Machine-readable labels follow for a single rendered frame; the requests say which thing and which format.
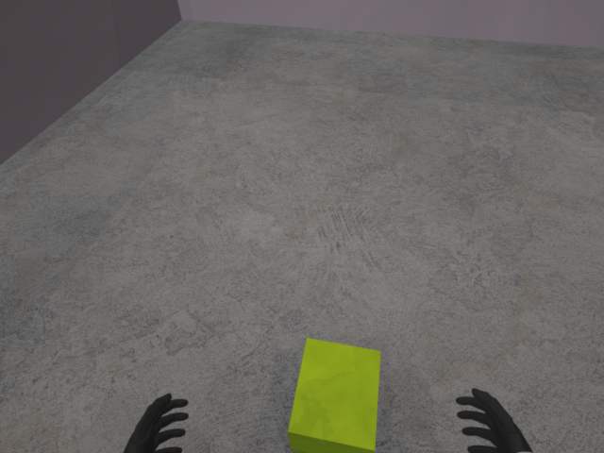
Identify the left robot hand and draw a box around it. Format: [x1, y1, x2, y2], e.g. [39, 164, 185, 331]
[124, 394, 189, 453]

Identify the carton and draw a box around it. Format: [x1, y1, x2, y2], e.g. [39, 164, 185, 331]
[288, 338, 380, 453]

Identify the right robot hand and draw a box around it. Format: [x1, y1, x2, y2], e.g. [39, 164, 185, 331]
[456, 388, 533, 453]

